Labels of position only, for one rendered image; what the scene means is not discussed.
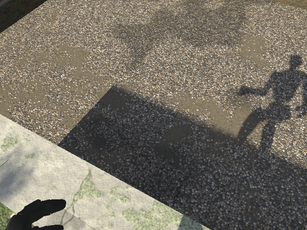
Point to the robot left hand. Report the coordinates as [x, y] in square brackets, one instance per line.
[35, 211]

